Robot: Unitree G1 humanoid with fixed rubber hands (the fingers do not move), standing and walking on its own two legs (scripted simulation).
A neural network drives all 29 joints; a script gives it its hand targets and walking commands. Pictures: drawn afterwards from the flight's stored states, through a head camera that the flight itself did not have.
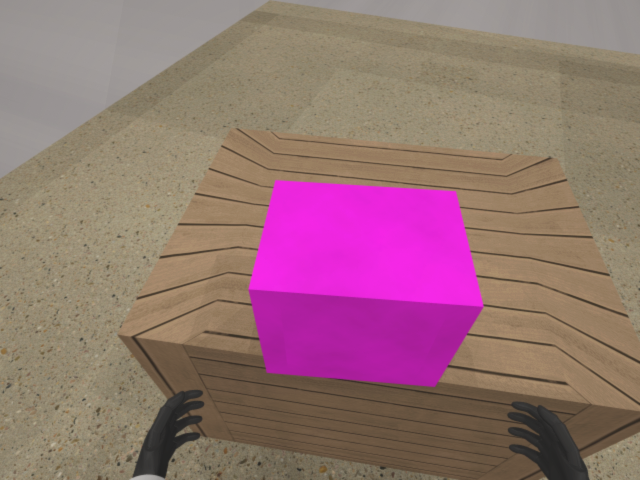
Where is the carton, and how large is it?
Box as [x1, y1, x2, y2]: [248, 180, 483, 386]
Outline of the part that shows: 275,180 248,289 266,371 275,373 434,386 483,306 455,191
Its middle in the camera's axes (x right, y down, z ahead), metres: +0.06 +0.08 +0.62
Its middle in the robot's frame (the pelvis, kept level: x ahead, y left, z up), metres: +0.40 -0.01 -0.03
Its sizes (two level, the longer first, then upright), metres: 0.279 0.206 0.245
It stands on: a pedestal, 0.62 m high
